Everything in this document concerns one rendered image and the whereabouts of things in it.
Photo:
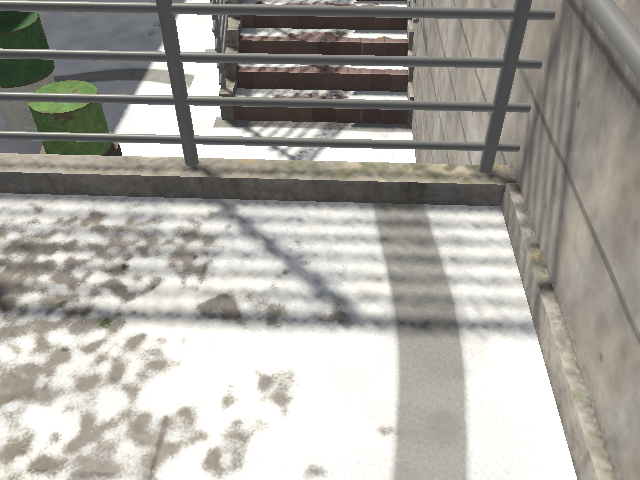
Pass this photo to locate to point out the stairs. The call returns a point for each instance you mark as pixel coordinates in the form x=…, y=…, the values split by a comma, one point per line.
x=326, y=36

